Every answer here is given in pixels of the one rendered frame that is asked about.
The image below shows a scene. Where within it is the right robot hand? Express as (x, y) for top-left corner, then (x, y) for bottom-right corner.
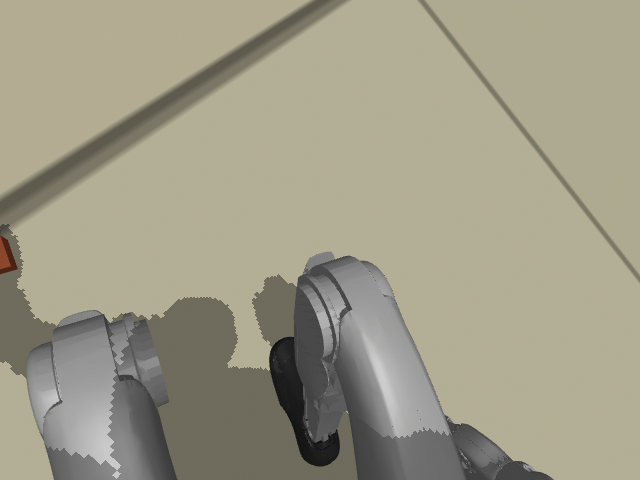
(445, 415), (513, 480)

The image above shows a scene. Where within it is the small box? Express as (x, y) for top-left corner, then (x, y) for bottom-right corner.
(0, 235), (18, 274)

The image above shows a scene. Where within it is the right robot foot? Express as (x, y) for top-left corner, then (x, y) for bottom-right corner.
(269, 337), (340, 467)

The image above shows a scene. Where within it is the right robot arm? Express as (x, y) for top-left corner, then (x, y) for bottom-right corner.
(495, 461), (553, 480)

